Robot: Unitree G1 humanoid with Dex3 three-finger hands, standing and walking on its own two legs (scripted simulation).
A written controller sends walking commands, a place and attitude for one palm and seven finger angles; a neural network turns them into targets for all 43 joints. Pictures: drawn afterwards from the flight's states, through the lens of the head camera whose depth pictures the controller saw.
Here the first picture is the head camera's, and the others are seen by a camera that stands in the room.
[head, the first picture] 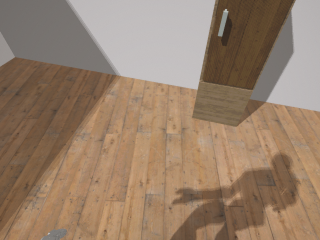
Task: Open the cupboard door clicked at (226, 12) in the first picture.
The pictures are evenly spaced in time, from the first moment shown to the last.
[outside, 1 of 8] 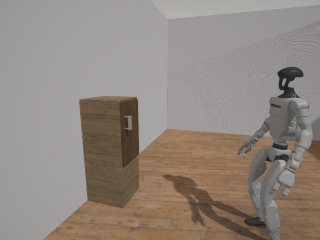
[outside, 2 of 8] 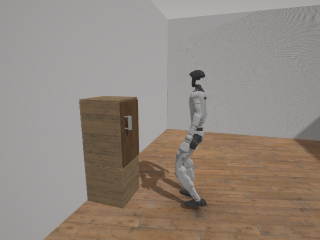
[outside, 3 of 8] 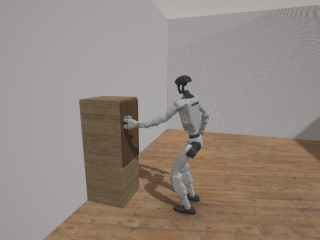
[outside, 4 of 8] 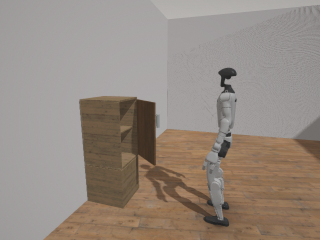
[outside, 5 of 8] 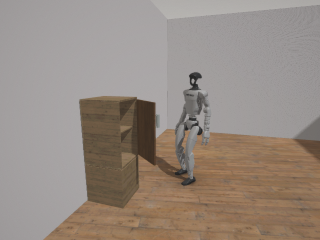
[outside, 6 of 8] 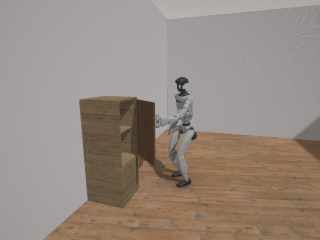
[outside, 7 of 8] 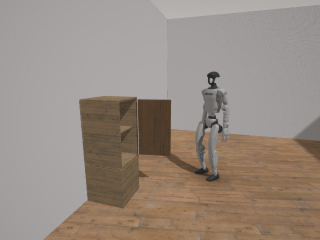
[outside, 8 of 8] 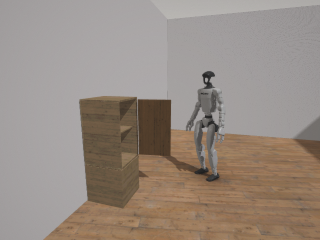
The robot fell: no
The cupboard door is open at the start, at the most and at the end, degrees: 0 100 99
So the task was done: yes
